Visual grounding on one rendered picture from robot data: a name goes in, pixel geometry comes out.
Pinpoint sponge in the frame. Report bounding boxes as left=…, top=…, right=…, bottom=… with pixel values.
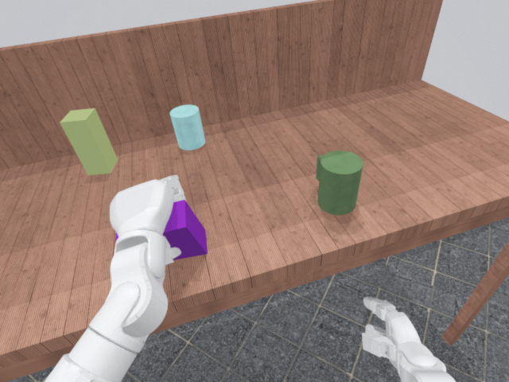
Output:
left=115, top=200, right=208, bottom=260

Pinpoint table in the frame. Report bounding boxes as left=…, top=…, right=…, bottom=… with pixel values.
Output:
left=0, top=0, right=509, bottom=382

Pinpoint robot right hand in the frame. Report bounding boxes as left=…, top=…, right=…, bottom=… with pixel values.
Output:
left=362, top=297, right=421, bottom=369

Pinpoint robot left forearm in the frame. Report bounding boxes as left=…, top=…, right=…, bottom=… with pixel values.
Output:
left=45, top=230, right=168, bottom=382

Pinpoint robot right forearm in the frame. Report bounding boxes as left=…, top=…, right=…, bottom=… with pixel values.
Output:
left=395, top=341, right=456, bottom=382

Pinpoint robot left hand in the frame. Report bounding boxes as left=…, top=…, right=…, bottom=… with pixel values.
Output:
left=110, top=175, right=186, bottom=265

